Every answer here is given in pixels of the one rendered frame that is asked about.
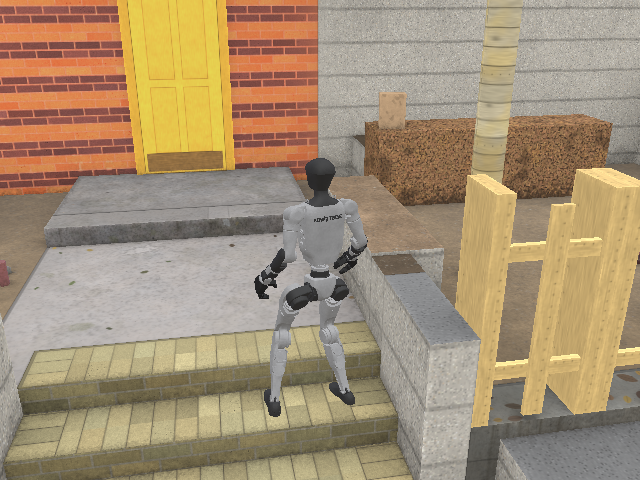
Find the robot right forearm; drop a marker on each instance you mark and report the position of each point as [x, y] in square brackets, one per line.
[353, 253]

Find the robot head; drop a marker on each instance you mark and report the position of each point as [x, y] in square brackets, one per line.
[320, 173]

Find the right robot hand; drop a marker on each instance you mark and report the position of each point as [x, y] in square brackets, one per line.
[342, 260]

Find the robot left upper arm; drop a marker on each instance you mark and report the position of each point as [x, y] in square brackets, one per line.
[292, 216]

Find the robot left forearm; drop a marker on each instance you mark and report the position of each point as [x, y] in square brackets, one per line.
[274, 268]

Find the robot right upper arm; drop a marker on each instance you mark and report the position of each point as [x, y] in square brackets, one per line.
[354, 222]

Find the left robot hand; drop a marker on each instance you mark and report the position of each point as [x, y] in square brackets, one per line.
[260, 288]

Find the right robot foot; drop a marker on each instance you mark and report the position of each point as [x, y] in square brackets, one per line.
[348, 398]

